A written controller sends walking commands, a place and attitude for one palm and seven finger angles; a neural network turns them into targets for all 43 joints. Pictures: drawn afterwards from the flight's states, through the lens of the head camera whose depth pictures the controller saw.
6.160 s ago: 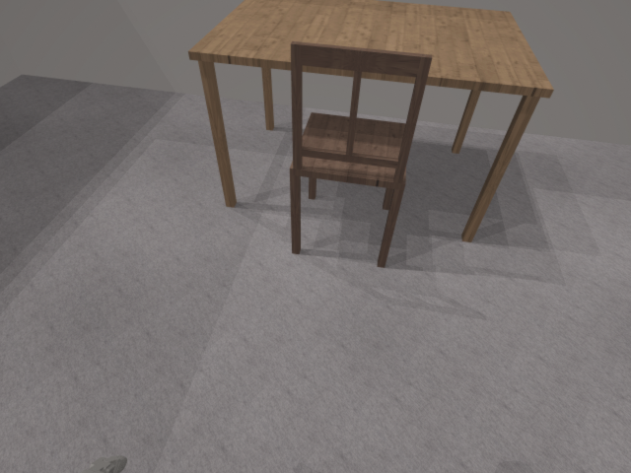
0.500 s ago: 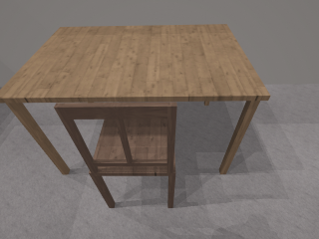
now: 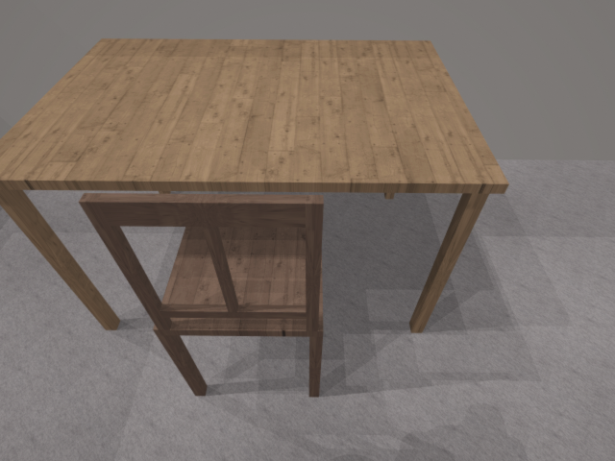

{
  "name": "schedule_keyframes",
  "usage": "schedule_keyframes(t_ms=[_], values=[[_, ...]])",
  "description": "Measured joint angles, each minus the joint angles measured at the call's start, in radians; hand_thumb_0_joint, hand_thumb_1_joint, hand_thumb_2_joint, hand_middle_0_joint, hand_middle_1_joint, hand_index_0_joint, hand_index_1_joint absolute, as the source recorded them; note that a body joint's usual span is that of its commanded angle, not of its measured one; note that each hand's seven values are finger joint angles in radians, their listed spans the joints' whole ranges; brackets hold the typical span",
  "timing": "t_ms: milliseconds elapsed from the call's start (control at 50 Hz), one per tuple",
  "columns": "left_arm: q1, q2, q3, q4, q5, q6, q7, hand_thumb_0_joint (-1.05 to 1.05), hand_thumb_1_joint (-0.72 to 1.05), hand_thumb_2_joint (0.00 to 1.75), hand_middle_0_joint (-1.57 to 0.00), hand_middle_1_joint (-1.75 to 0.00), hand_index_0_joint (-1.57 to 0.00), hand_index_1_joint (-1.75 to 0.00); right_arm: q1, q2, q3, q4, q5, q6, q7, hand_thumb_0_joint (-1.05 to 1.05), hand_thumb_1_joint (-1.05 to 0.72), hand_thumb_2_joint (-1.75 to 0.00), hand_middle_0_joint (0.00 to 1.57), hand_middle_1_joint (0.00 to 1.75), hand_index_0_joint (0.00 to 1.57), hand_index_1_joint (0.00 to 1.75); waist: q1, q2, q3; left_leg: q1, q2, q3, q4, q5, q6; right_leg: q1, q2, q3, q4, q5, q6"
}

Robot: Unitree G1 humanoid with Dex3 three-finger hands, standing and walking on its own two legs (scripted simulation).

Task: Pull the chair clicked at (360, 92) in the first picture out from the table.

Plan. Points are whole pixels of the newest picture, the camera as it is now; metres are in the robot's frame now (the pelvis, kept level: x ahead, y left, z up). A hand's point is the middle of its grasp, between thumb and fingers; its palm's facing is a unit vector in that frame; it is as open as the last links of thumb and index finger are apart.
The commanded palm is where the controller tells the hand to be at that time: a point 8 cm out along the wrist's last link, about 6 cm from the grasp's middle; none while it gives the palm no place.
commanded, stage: come to a stop and stand still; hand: left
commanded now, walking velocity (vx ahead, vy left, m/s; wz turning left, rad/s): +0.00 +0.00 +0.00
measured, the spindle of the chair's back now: (222, 271) +0.47 +0.19 -0.11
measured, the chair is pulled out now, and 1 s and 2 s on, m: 0.00 0.00 0.00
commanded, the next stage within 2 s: look again from close up in 0.52 s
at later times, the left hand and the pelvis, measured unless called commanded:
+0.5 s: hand out of the picture -0.01 +0.14 -0.18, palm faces +0.05 -0.98 -0.18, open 7.4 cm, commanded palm none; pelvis +0.03 -0.01 +0.00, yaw +0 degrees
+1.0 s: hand out of the picture +0.04 +0.21 -0.19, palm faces -0.03 -0.98 -0.19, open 7.4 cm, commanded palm none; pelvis +0.01 +0.04 -0.01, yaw -2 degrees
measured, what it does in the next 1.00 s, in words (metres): stands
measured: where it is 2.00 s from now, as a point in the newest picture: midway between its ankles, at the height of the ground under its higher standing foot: outside the picture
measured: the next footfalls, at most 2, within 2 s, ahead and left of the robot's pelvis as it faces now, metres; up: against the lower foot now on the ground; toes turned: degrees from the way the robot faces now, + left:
none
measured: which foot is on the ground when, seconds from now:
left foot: down 0.00-1.00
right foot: down 0.00-1.00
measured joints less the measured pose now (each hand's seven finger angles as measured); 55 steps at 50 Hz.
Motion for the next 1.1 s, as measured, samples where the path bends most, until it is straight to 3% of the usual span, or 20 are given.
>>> schedule_keyframes(t_ms=[220, 620, 700, 760, 800, 920, 1100], values=[[0.012, -0.005, -0.001, 0.0, 0.003, -0.007, 0.005, 0.0, 0.91, 0.9, -0.2, -0.3, -0.19, -0.3, -0.055, -0.017, 0.0, -0.014, -0.001, -0.003, -0.009, 0.01, -0.92, -0.9, 0.2, 0.3, 0.2, 0.3, 0.016, 0.001, -0.008, 0.015, 0.004, -0.002, 0.014, -0.031, -0.01, 0.024, 0.004, 0.0, -0.004, -0.022, -0.007], [0.01, 0.013, 0.004, -0.004, 0.003, -0.003, 0.007, 0.0, 0.91, 0.9, -0.2, -0.3, -0.2, -0.3, -0.086, -0.041, 0.001, -0.027, 0.001, 0.001, -0.019, 0.0, -0.92, -0.9, 0.2, 0.3, 0.2, 0.3, 0.02, -0.01, -0.003, 0.036, 0.016, 0.0, 0.04, -0.073, -0.02, 0.061, 0.016, 0.006, -0.02, -0.041, -0.012], [0.027, 0.002, -0.003, -0.05, 0.017, -0.04, 0.024, 0.0, 0.91, 0.9, -0.2, -0.3, -0.2, -0.3, -0.105, -0.065, -0.011, -0.087, 0.0, 0.003, -0.004, 0.01, -0.93, -0.9, 0.2, 0.3, 0.2, 0.3, 0.024, 0.01, 0.017, -0.059, 0.014, -0.006, 0.202, -0.152, 0.015, 0.016, 0.029, 0.026, 0.006, -0.023, 0.003], [0.043, 0.015, -0.008, -0.077, 0.012, -0.038, 0.021, 0.0, 0.9, 0.9, -0.2, -0.3, -0.2, -0.3, -0.11, -0.068, -0.02, -0.135, 0.002, -0.017, 0.002, 0.01, -0.93, -0.9, 0.2, 0.3, 0.2, 0.3, 0.003, 0.003, 0.025, -0.056, -0.009, -0.007, 0.173, -0.089, 0.035, -0.018, 0.032, 0.034, 0.069, -0.03, 0.005], [0.042, 0.036, -0.007, -0.088, 0.009, -0.023, 0.016, 0.0, 0.9, 0.9, -0.2, -0.3, -0.2, -0.3, -0.098, -0.061, -0.021, -0.15, 0.001, -0.024, 0.002, 0.0, -0.92, -0.9, 0.2, 0.3, 0.2, 0.3, -0.008, -0.015, 0.007, -0.05, -0.019, -0.007, 0.168, -0.117, 0.041, -0.031, 0.025, 0.035, 0.107, -0.07, 0.007], [-0.019, 0.067, -0.004, -0.123, 0.014, -0.004, 0.01, 0.0, 0.91, 0.9, -0.2, -0.3, -0.2, -0.3, -0.085, -0.054, -0.011, -0.146, -0.004, -0.009, 0.003, 0.0, -0.92, -0.9, 0.2, 0.3, 0.2, 0.3, 0.01, -0.025, -0.013, -0.063, -0.039, -0.005, 0.19, -0.134, 0.062, -0.031, 0.004, 0.034, 0.107, -0.077, 0.027], [-0.05, 0.084, -0.007, -0.162, 0.017, 0.007, 0.002, 0.0, 0.91, 0.9, -0.2, -0.3, -0.19, -0.3, -0.08, -0.064, -0.001, -0.161, -0.007, -0.011, 0.019, 0.0, -0.93, -0.9, 0.2, 0.3, 0.2, 0.3, 0.007, -0.026, -0.005, -0.062, -0.081, 0.014, 0.119, -0.078, 0.102, -0.055, -0.039, 0.046, 0.088, -0.046, 0.063]])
